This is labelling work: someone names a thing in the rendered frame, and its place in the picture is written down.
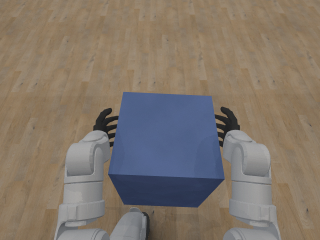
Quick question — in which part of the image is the robot left upper arm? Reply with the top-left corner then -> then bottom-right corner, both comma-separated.
57,228 -> 110,240

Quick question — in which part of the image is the right robot forearm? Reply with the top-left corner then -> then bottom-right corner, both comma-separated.
222,130 -> 282,240

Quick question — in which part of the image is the left robot shin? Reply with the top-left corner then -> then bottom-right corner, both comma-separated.
129,207 -> 146,240

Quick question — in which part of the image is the right robot hand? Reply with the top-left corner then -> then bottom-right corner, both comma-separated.
215,106 -> 240,147

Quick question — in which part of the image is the left robot forearm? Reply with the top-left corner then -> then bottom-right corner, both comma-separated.
54,130 -> 111,240

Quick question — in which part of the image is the left robot thigh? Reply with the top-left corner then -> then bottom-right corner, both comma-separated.
109,212 -> 147,240

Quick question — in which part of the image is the carton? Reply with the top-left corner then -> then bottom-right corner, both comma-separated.
108,92 -> 225,208

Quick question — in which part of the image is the robot right upper arm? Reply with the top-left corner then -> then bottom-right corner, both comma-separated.
223,227 -> 277,240

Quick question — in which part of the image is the left robot hand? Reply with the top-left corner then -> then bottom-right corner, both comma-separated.
93,108 -> 119,147

